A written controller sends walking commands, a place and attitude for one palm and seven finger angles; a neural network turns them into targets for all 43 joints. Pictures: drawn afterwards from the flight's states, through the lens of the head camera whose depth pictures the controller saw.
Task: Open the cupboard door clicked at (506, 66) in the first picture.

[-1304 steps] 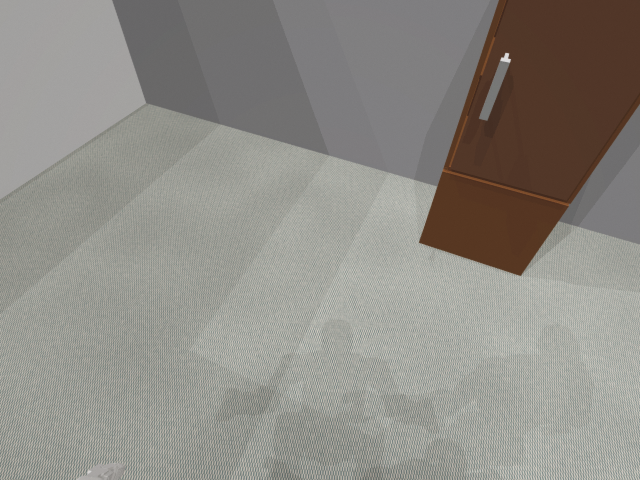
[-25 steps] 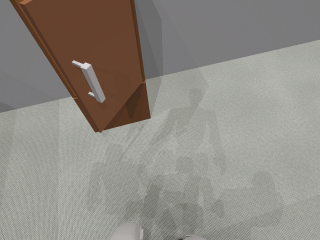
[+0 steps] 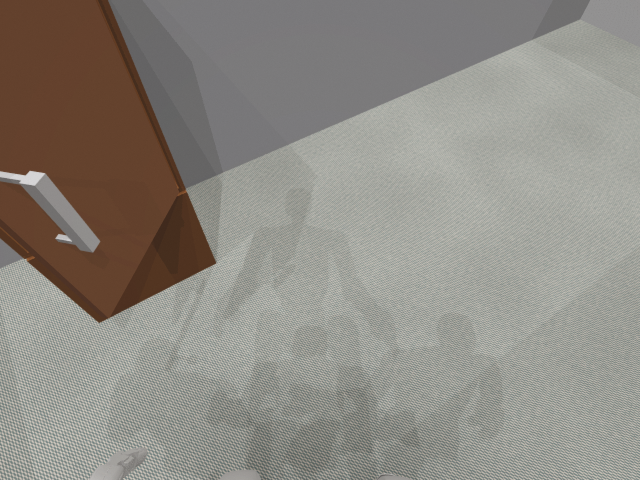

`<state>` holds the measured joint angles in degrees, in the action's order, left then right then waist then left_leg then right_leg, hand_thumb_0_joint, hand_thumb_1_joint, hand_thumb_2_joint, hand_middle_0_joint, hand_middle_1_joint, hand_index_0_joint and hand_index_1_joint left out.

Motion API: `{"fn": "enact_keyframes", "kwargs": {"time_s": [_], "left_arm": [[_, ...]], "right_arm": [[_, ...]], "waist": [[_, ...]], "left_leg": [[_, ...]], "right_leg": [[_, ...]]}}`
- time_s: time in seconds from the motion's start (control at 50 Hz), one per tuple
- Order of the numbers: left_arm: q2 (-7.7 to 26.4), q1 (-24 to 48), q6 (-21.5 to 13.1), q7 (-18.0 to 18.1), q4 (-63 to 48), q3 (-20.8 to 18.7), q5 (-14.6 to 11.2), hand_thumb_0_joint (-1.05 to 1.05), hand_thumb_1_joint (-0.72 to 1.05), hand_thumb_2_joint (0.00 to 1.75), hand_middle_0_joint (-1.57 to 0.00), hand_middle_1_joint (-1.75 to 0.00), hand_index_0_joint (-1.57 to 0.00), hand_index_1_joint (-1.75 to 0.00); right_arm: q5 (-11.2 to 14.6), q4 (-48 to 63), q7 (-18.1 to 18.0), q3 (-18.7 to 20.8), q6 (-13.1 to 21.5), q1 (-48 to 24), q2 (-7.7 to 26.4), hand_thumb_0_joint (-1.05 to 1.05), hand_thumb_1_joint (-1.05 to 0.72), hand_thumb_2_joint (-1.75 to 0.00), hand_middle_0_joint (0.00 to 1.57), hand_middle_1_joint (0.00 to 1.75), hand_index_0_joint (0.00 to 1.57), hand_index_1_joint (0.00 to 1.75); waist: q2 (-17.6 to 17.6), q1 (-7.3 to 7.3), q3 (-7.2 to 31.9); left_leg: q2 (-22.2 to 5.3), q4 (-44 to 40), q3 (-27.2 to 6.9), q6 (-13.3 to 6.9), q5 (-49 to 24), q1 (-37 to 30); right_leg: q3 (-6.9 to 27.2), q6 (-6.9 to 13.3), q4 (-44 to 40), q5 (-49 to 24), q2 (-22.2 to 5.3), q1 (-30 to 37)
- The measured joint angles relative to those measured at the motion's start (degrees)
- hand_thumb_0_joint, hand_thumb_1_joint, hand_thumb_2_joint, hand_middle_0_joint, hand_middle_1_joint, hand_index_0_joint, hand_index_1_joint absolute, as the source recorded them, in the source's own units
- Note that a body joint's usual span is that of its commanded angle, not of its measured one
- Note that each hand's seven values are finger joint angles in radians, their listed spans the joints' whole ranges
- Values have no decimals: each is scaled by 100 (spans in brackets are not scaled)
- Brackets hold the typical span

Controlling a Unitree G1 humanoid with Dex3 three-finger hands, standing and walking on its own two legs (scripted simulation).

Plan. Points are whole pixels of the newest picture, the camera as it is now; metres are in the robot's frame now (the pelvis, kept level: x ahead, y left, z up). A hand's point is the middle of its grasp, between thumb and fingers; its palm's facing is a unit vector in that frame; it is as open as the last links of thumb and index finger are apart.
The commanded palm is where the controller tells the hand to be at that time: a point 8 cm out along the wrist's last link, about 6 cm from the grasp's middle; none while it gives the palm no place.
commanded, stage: walk to a spot facing it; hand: left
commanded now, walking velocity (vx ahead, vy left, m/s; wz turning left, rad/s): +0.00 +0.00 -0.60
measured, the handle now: (51, 213) +0.46 +0.46 -0.01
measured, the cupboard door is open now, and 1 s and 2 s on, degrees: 45 45 45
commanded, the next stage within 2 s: turn to face it in 1.76 s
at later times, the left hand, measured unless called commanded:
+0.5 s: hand (250, 403) +0.23 +0.13 -0.14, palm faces -0.36 -0.91 -0.22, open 7.4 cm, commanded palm none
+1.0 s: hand (350, 311) +0.38 -0.02 -0.14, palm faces -0.59 -0.79 -0.18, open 7.4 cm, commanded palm none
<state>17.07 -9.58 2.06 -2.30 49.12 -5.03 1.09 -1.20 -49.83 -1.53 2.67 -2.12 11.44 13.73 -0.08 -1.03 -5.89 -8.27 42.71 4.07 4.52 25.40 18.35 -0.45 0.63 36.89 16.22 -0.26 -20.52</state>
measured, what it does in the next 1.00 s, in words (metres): walks ahead, turning right: left foot, then right foot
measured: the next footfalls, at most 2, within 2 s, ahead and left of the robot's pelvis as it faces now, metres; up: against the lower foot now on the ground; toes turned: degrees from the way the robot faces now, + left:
left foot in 0.24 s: +0.09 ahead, +0.14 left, +0.00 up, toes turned -7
right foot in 0.50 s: +0.05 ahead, -0.17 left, +0.00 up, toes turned -24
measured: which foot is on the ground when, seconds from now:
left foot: up 0.00-0.22, down 0.24-0.50, up 0.52-0.76, down 0.78-1.00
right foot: down 0.00-0.22, up 0.24-0.48, down 0.50-0.76, up 0.78-1.00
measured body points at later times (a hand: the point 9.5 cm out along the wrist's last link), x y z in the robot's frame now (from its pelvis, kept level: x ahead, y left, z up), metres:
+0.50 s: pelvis +0.04 -0.03 +0.01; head +0.08 -0.05 +0.46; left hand +0.24 +0.17 -0.12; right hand -0.05 -0.27 -0.13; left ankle +0.05 +0.14 -0.72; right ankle +0.01 -0.15 -0.72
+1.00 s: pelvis +0.18 -0.12 +0.02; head +0.22 -0.14 +0.47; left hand +0.41 +0.02 -0.12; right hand +0.04 -0.30 -0.13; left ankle +0.24 +0.03 -0.72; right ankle +0.14 -0.24 -0.68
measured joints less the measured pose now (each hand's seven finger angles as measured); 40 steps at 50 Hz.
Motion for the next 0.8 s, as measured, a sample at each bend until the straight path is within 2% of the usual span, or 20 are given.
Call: {"fn": "enact_keyframes", "kwargs": {"time_s": [0.02,0.06,0.1,0.16,0.22,0.24,0.28,0.34,0.38,0.44,0.48,0.5,0.52,0.56,0.58,0.62,0.68,0.74,0.78,0.8], "left_arm": [[-38,37,-2,36,38,24,1,0,90,90,-20,-30,-20,-30],[-120,52,32,109,88,52,21,0,90,90,-20,-30,-20,-30],[-175,21,63,169,132,68,31,0,90,90,-20,-30,-20,-30],[-222,-38,94,204,207,94,34,0,90,90,-20,-30,-20,-30],[-264,-87,164,188,251,114,-6,1,90,90,-20,-30,-20,-30],[-298,-97,195,166,245,123,-29,1,90,90,-20,-30,-20,-30],[-261,-26,241,88,264,91,-24,1,90,90,-20,-30,-20,-30],[-216,101,221,-50,278,9,22,1,90,90,-20,-30,-20,-30],[-235,160,178,-127,237,-1,25,1,90,90,-20,-30,-20,-30],[-265,209,97,-192,200,29,21,1,90,90,-20,-30,-20,-30],[-261,225,25,-209,184,51,22,1,90,90,-20,-30,-20,-30],[-218,213,-41,-210,147,67,28,1,90,90,-20,-30,-20,-30],[-201,228,-123,-172,137,62,20,1,90,90,-20,-30,-20,-30],[-292,242,-210,-58,177,79,-8,1,90,90,-20,-30,-20,-30],[-335,194,-225,-11,198,95,-6,0,90,90,-20,-30,-20,-30],[-393,47,-244,55,264,109,6,0,90,90,-20,-30,-20,-30],[-421,-192,-255,71,432,114,32,0,90,90,-20,-30,-20,-30],[-430,-417,-223,36,610,103,29,0,90,90,-20,-30,-20,-30],[-496,-609,-168,11,669,98,12,1,90,90,-20,-30,-20,-30],[-494,-633,-126,-2,714,89,1,1,90,90,-20,-30,-20,-30]], "right_arm": [[32,-37,-3,33,-55,-51,76,1,-90,-90,20,30,21,30],[63,-111,-15,81,-114,-141,174,1,-90,-90,20,30,21,30],[81,-141,-22,96,-110,-192,196,1,-90,-90,20,30,21,30],[111,-109,-22,89,-47,-200,146,1,-90,-90,20,30,20,30],[112,-23,-30,42,66,-93,104,1,-90,-90,20,30,20,30],[74,20,-31,29,122,-11,133,1,-90,-90,20,30,20,30],[-17,-18,-46,-22,188,90,48,1,-90,-90,20,30,20,30],[-91,-116,-9,-101,243,362,-81,0,-90,-90,20,30,20,30],[-116,-200,12,-120,262,517,-106,0,-90,-90,20,30,21,30],[-127,-297,53,-113,294,703,-87,1,-90,-90,20,30,21,30],[-113,-334,81,-90,293,830,-45,1,-90,-90,20,30,21,30],[-82,-332,98,-77,279,927,-36,1,-90,-90,20,30,21,30],[-45,-380,113,-59,222,927,-16,1,-90,-90,20,30,21,30],[-9,-515,132,1,79,762,81,1,-90,-90,20,30,21,30],[-4,-555,140,30,49,675,111,1,-90,-90,20,30,21,30],[-8,-544,161,72,43,494,118,1,-90,-90,20,30,20,30],[-2,-368,206,98,137,222,34,1,-90,-90,20,30,20,30],[4,-159,228,68,312,17,-64,1,-90,-90,20,30,20,30],[-29,17,204,17,508,18,-12,1,-90,-90,20,30,20,30],[-70,41,157,2,599,0,-32,1,-90,-90,20,30,20,30]], "waist": [[-65,22,-77],[-99,70,-180],[-15,95,-202],[162,120,-145],[217,166,6],[108,195,90],[160,206,110],[196,184,174],[120,162,211],[-34,213,253],[-132,273,271],[-89,297,316],[-53,272,309],[-163,278,173],[-185,281,148],[-142,264,147],[29,207,168],[173,145,189],[16,137,307],[-7,162,319]], "left_leg": [[52,549,-140,-42,385,195],[223,1353,-288,-92,613,516],[369,1536,-261,-88,536,667],[545,827,-162,-87,270,562],[612,-598,-143,-160,-342,114],[519,-955,-220,-263,-629,47],[429,-835,-118,-332,-866,63],[265,-1133,38,-273,-896,-197],[128,-1396,156,-202,-959,-387],[-90,-1528,367,-81,-914,-597],[-257,-1277,487,25,-693,-634],[-284,-917,548,-19,-472,-530],[-258,-286,479,-41,22,-327],[-119,1015,65,-84,478,167],[-39,1401,-40,-89,468,385],[82,1595,-79,-75,246,706],[223,888,-3,-71,-154,851],[364,-283,110,-77,-680,583],[298,-1071,51,-214,-735,281],[246,-949,69,-290,-1104,323]], "right_leg": [[54,45,178,116,65,-77],[186,68,230,217,144,-92],[368,46,49,113,184,-37],[651,19,-230,-85,228,41],[859,-53,-234,-107,354,-1],[816,-55,-26,205,461,-124],[596,-101,908,942,423,-431],[160,-169,1967,970,208,-757],[-88,-191,1868,873,36,-753],[-336,-159,1013,885,-97,-470],[-466,-79,180,688,-82,-90],[-404,43,-293,668,-111,132],[-328,101,-338,96,-113,97],[-275,122,-62,46,-20,105],[-235,120,-80,138,13,183],[-101,91,-289,198,52,373],[177,69,-637,130,66,635],[464,18,-679,250,80,821],[507,45,-125,648,233,665],[449,67,549,954,250,432]]}}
